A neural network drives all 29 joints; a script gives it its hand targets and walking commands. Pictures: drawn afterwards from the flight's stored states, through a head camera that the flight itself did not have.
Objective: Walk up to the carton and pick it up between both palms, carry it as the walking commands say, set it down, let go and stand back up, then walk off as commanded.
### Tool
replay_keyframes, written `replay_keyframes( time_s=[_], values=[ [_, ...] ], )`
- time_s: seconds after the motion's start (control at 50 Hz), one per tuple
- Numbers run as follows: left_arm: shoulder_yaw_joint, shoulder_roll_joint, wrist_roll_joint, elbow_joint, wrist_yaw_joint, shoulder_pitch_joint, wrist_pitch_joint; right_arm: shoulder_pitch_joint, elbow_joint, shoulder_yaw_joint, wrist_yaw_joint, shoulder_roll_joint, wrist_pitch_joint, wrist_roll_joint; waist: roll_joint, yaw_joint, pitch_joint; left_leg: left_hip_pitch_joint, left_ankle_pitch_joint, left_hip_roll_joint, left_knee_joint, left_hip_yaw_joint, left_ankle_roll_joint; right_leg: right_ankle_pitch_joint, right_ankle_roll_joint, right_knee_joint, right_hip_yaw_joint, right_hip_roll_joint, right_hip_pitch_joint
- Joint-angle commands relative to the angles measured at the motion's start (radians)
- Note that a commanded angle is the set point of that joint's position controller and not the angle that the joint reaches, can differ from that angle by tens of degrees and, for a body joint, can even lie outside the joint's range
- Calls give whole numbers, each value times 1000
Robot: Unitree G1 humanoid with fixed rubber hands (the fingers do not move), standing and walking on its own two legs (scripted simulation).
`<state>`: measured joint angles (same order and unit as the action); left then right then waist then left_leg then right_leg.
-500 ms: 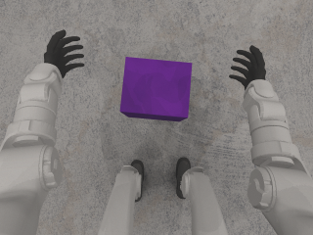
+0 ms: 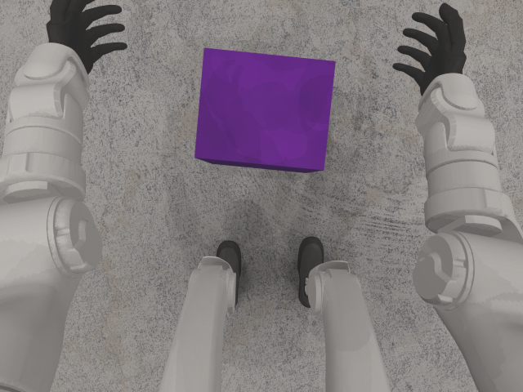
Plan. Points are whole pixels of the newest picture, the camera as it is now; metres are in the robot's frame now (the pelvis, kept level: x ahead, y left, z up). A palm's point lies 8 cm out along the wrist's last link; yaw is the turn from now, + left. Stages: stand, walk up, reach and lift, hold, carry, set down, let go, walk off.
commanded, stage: reach and lift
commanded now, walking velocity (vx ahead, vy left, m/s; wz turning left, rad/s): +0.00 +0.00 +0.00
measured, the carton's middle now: (263, 121) +0.53 +0.03 -0.50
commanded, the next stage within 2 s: none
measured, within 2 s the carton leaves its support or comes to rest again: neither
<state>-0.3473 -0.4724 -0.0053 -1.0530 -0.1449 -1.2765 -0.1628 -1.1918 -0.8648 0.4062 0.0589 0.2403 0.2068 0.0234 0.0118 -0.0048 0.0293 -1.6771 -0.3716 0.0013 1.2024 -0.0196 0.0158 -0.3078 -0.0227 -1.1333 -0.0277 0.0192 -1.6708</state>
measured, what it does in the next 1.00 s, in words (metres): lowers itself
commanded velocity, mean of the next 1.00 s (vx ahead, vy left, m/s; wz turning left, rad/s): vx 0.00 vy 0.00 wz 0.00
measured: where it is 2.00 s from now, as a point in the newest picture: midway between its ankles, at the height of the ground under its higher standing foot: (268, 286)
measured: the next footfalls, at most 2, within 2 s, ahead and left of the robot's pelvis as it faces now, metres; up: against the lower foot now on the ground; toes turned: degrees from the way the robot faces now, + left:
none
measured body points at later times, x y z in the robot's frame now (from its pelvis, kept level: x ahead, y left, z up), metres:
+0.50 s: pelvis -0.03 -0.01 -0.14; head +0.33 +0.02 +0.12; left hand +0.54 +0.27 -0.27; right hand +0.54 -0.19 -0.28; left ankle +0.06 +0.11 -0.60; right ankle +0.08 -0.13 -0.60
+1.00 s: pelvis -0.05 +0.00 -0.24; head +0.34 +0.03 -0.04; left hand +0.53 +0.25 -0.43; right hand +0.54 -0.17 -0.43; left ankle +0.06 +0.11 -0.60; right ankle +0.08 -0.13 -0.60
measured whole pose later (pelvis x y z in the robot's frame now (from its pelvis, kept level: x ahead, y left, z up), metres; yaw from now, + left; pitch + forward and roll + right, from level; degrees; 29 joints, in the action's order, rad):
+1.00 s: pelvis -0.05 +0.00 -0.24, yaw +0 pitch +35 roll -3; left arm -0.05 -0.58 0.23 -1.16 -0.02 -1.64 -0.12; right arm -1.57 -1.07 0.18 0.13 0.40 0.13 -0.23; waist -0.02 -0.02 -0.51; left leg -2.20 -0.58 0.01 2.16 -0.02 0.02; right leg -0.51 -0.04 -2.09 0.00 0.02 -2.20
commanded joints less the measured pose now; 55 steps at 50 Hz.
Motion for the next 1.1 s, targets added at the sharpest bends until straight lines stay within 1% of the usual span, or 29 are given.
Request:
replay_keyframes(
  time_s=[0.0,0.06,0.08,0.1,0.18,0.2,0.22,0.26,0.28,0.38,0.4,0.48,0.5,0.52,0.54,0.58,0.6,0.68,0.7,0.72,0.74,0.8,0.84,0.86,0.92,0.94,0.96,0.98,1.08],
  values=[
    [14,-191,30,130,4,-300,32,-300,145,7,15,137,-32,23,32,16,970,423,350,42,12,-3,-23,303,-32,-130,-33,-79,482],
    [10,-220,25,123,1,-309,18,-292,143,1,16,132,-20,20,2,15,980,367,326,45,67,-3,-9,275,-34,-179,-32,-79,448],
    [26,-178,25,121,-1,-317,16,-305,123,-18,11,101,-12,-10,80,-20,978,378,324,49,93,28,-26,271,-25,-179,-10,-80,415],
    [21,-193,29,148,7,-318,16,-285,133,11,12,142,-19,26,56,25,1031,340,365,43,107,14,-36,322,-27,-226,-31,-81,434],
    [-1,-226,48,138,20,-278,5,-348,163,-37,29,155,-8,-7,-35,-13,1072,224,292,52,209,23,-27,315,-29,-327,-28,-87,475],
    [44,-221,45,142,26,-332,15,-339,134,-5,30,143,-9,-11,53,11,970,210,250,51,206,20,-18,222,-24,-332,-25,-91,312],
    [0,-302,33,278,34,-381,15,-390,255,-18,45,164,-7,-29,44,-42,1233,344,369,54,250,19,-20,318,-24,-370,-23,-89,445],
    [-5,-311,71,321,55,-406,12,-405,250,-74,60,208,-8,-73,51,-55,1370,344,376,60,300,46,-39,359,-16,-425,-26,-94,532],
    [31,-314,86,160,52,-411,12,-394,111,-88,59,160,1,-97,33,-27,1061,124,269,48,307,28,-28,278,-13,-437,-14,-84,380],
    [135,-291,160,181,60,-482,-20,-474,134,-81,77,242,19,-92,67,29,1169,284,190,49,403,46,-25,121,-16,-518,-61,-86,297],
    [125,-303,152,70,57,-483,-27,-450,14,-93,74,220,27,-99,50,30,896,130,109,33,400,29,-27,38,-11,-519,-61,-82,149],
    [113,-256,128,52,49,-452,-12,-500,17,-126,66,189,4,-128,17,-41,957,62,154,33,481,32,-18,129,-14,-615,-40,-73,224],
    [153,-225,149,106,50,-456,-9,-477,90,-103,63,203,-2,-123,75,10,1085,175,207,31,495,41,-30,166,-12,-610,-40,-79,276],
    [157,-224,150,114,55,-477,4,-508,68,-138,58,185,-9,-148,51,-41,1040,154,218,30,504,30,-24,150,-9,-631,-42,-78,208],
    [126,-279,143,82,60,-520,4,-486,28,-103,63,239,-20,-105,8,21,948,100,197,12,533,9,-26,111,-10,-637,-49,-64,122],
    [105,-278,101,-1,67,-456,11,-462,-70,-120,54,198,-26,-116,-17,-28,859,-6,153,18,546,17,-13,94,-17,-690,-42,-71,117],
    [102,-282,96,-9,68,-477,12,-469,-20,-112,55,224,-28,-113,49,-20,903,54,140,15,570,27,-19,88,-9,-679,-21,-70,129],
    [138,-262,128,16,93,-510,44,-560,-37,-147,65,253,-64,-163,5,-53,877,-31,171,10,621,25,-26,133,-16,-768,-33,-64,122],
    [193,-256,172,119,97,-579,53,-577,59,-157,66,242,-68,-184,38,-18,1035,151,216,12,631,8,-13,140,-22,-783,-44,-69,147],
    [171,-284,157,-1,99,-583,46,-575,-64,-184,70,282,-66,-185,43,-56,895,80,188,-6,664,21,-25,104,-17,-795,-34,-55,70],
    [193,-269,165,131,105,-599,54,-565,33,-190,70,250,-70,-200,33,-19,1024,105,202,12,681,21,-23,141,-8,-800,-33,-64,168],
    [244,-264,209,-29,112,-600,46,-579,-150,-185,72,304,-70,-184,37,22,827,49,91,1,688,8,-29,0,-6,-842,-53,-51,8],
    [254,-249,199,-32,108,-645,50,-615,-148,-207,64,271,-75,-218,69,-6,834,78,84,-7,716,13,-34,1,0,-857,-35,-40,9],
    [243,-229,205,-19,110,-661,59,-603,-147,-190,65,285,-90,-200,50,50,782,15,127,-17,746,10,-45,71,-5,-866,-49,-39,31],
    [273,-256,241,66,127,-670,83,-654,-49,-218,72,324,-117,-240,6,-9,898,72,182,-9,771,12,-34,107,-17,-902,-31,-37,94],
    [310,-266,246,45,136,-694,81,-662,-55,-202,75,327,-118,-263,54,21,1012,195,243,-26,779,-9,-35,154,-15,-927,-39,-29,119],
    [294,-278,249,32,138,-695,83,-678,-61,-225,74,310,-121,-276,30,-15,974,127,224,-15,796,-10,-31,136,-10,-950,-49,-29,77],
    [307,-288,259,-37,143,-698,73,-652,-156,-190,78,361,-112,-251,64,33,904,105,160,-27,794,-2,-40,100,-6,-938,-34,-28,86],
    [310,-307,270,59,171,-753,76,-727,-84,-217,89,372,-122,-287,46,3,972,208,235,-15,822,4,-42,140,-13,-980,-46,-38,151]
  ],
)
